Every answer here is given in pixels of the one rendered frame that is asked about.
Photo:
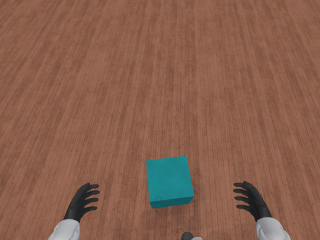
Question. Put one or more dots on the robot left hand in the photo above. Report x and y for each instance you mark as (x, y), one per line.
(76, 208)

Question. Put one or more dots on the robot left forearm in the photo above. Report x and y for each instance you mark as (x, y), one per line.
(67, 229)

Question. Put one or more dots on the carton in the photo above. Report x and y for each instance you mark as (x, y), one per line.
(169, 182)

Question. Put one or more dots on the robot right hand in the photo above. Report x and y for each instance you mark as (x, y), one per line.
(258, 208)

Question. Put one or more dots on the robot right forearm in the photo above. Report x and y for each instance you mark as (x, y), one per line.
(268, 228)

